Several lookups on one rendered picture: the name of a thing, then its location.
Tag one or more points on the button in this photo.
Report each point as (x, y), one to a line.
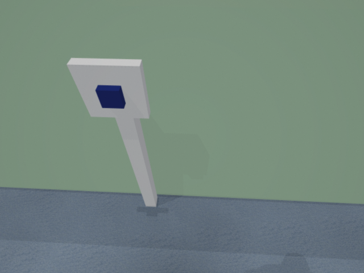
(110, 96)

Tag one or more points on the panel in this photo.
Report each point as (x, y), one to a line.
(129, 74)

